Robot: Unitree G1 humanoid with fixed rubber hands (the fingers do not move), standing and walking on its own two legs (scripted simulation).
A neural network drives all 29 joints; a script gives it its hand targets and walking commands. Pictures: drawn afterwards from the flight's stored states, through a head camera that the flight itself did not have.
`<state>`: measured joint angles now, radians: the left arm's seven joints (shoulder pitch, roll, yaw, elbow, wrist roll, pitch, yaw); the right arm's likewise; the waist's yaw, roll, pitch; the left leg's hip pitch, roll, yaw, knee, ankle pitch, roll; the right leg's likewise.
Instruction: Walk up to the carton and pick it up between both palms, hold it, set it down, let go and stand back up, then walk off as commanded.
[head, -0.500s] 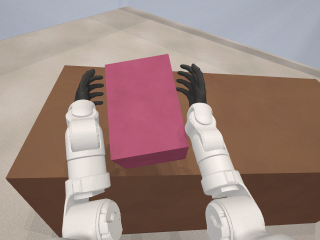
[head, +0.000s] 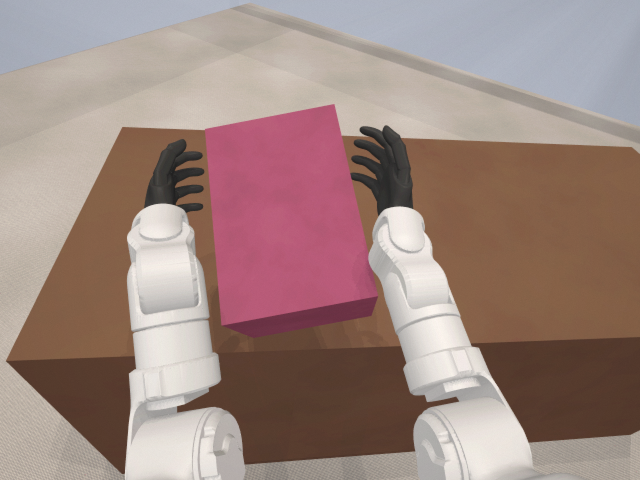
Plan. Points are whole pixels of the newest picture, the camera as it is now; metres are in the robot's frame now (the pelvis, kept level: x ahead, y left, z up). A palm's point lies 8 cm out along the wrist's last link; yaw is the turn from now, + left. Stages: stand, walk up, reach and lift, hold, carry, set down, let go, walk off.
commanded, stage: hold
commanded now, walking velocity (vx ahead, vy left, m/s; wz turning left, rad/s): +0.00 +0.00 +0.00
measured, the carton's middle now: (291, 226) +0.39 +0.00 +0.11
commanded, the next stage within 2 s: none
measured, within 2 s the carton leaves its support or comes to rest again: neither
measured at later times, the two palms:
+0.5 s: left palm (163, 211) +0.35 +0.14 +0.18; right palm (391, 199) +0.35 -0.11 +0.19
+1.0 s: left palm (166, 213) +0.35 +0.14 +0.18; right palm (394, 202) +0.35 -0.11 +0.19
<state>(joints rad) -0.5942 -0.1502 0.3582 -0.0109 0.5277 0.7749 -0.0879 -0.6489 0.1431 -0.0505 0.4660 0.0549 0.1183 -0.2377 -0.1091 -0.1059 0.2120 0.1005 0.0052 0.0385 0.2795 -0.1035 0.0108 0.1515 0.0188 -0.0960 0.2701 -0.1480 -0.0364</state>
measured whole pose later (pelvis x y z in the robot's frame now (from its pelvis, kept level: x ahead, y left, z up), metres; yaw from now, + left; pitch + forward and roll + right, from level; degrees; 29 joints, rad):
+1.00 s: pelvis +0.00 +0.00 +0.00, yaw +0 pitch -17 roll +0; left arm -0.57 -0.17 0.35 -0.02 0.52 0.78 -0.09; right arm -0.63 0.14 -0.06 0.47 0.05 0.11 -0.23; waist -0.10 -0.09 0.21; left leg 0.11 0.01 0.04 0.29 -0.11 0.01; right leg 0.17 0.02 -0.09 0.27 -0.15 -0.03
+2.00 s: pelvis -0.01 +0.00 +0.00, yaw +0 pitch -16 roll +0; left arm -0.61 -0.16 0.36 0.02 0.53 0.79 -0.10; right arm -0.67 0.15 -0.12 0.52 0.01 0.09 -0.21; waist -0.10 -0.10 0.20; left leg 0.09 0.00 0.04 0.26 -0.09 0.02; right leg 0.14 0.01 -0.10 0.27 -0.14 -0.03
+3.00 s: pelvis +0.00 +0.00 +0.00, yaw +0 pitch -16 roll +0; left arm -0.58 -0.16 0.35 -0.01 0.53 0.79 -0.10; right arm -0.66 0.15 -0.09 0.51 0.03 0.10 -0.22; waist -0.11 -0.12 0.20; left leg 0.10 0.00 0.04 0.27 -0.09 0.01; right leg 0.15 0.01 -0.10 0.26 -0.14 -0.03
